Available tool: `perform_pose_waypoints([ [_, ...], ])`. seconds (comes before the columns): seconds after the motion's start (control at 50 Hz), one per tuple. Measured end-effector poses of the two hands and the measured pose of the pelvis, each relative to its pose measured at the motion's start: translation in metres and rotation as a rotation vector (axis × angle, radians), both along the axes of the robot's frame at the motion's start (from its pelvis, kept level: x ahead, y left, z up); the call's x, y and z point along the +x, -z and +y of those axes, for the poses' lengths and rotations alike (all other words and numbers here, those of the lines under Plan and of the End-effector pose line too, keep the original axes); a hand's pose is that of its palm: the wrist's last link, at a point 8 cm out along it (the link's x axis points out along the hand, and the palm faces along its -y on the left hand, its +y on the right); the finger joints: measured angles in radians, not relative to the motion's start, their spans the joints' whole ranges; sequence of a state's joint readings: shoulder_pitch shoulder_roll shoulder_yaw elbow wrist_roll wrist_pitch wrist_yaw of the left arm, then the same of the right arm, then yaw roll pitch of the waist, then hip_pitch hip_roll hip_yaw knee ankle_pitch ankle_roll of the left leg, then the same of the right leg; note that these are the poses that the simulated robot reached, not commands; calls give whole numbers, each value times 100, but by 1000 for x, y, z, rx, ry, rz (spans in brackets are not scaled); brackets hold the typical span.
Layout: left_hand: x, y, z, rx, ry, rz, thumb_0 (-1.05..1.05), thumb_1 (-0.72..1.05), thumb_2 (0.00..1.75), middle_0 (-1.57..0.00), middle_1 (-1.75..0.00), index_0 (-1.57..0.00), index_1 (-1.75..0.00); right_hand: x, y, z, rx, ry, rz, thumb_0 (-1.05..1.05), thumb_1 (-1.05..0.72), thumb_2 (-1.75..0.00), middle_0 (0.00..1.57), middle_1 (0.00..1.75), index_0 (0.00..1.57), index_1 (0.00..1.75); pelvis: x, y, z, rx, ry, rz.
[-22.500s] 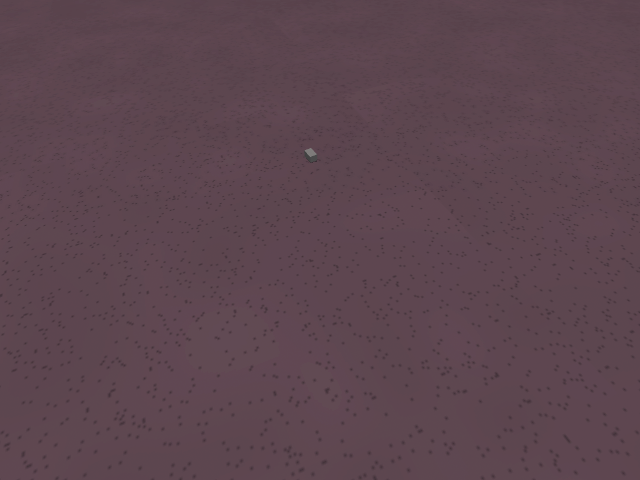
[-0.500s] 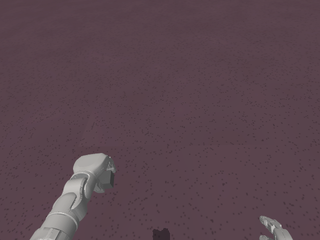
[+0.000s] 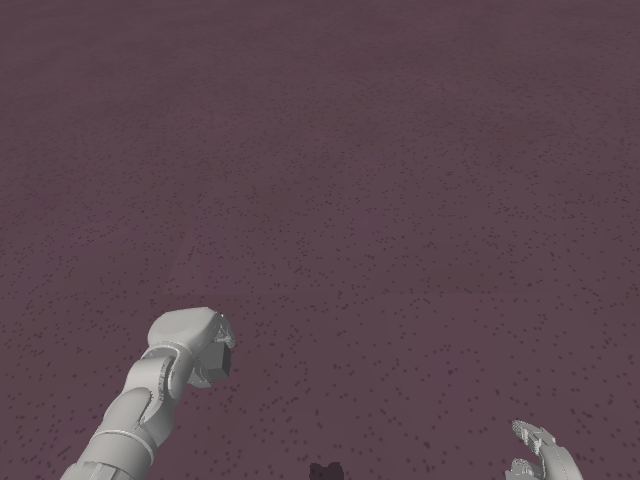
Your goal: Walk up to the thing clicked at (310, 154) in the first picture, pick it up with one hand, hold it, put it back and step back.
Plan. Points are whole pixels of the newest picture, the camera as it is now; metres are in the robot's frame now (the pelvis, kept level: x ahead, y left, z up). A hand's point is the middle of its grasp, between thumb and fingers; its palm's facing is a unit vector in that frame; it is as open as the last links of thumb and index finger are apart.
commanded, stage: hold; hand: left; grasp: from above
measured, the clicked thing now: (204, 361) +0.30 +0.23 -0.06
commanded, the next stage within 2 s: crouch in 0.34 s
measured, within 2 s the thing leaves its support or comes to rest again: neither
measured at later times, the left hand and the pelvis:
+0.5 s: hand (196, 357) +0.29 +0.23 -0.03, palm faces -0.44 -0.08 -0.90, open 6.9 cm; pelvis +0.01 +0.00 +0.00, yaw +0 degrees
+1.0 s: hand (226, 380) +0.32 +0.23 -0.19, palm faces -0.43 +0.02 -0.90, open 7.0 cm; pelvis -0.02 +0.01 -0.08, yaw +1 degrees
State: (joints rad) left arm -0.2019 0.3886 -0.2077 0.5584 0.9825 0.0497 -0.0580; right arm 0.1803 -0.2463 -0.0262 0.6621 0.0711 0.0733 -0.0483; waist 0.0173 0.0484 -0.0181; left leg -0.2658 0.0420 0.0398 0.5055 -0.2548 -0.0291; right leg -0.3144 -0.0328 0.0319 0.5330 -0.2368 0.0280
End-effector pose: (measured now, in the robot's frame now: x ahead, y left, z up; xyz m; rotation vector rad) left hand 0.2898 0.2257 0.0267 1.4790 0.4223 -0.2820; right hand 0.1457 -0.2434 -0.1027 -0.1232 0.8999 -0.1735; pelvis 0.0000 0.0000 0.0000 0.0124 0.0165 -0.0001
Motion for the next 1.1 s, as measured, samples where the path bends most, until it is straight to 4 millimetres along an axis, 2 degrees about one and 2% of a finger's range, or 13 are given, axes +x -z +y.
perform_pose_waypoints([
  [0.48,9,1,4,3,-3,0,0,47,3,-101,-12,-103,-10,-1,1,2,0,15,36,1,-91,-90,20,30,20,30,8,-3,4,-3,2,2],
  [0.64,6,19,2,3,11,18,0,46,4,-103,-9,-105,-7,-1,1,1,-6,13,45,1,-90,-90,20,30,21,30,8,-1,4,-3,-3,16],
  [0.74,6,44,3,20,19,20,0,45,4,-104,-7,-106,-4,-8,7,-3,-27,1,82,1,-89,-89,20,30,21,30,4,5,3,-5,-13,56],
  [0.84,13,82,5,59,24,21,0,44,4,-105,-6,-107,-4,-26,27,-12,-60,-3,143,1,-89,-89,20,30,21,30,-4,24,2,-11,-23,142],
  [0.94,28,129,4,81,38,5,0,44,4,-105,-7,-107,-5,-57,62,-24,-104,13,218,0,-89,-89,20,30,21,30,-16,59,4,-23,-27,251],
  [1.1,57,214,3,98,46,-19,0,43,6,-105,-9,-106,-7,-119,134,-32,-160,65,356,0,-90,-89,20,30,21,30,-36,129,9,-41,-27,419],
])
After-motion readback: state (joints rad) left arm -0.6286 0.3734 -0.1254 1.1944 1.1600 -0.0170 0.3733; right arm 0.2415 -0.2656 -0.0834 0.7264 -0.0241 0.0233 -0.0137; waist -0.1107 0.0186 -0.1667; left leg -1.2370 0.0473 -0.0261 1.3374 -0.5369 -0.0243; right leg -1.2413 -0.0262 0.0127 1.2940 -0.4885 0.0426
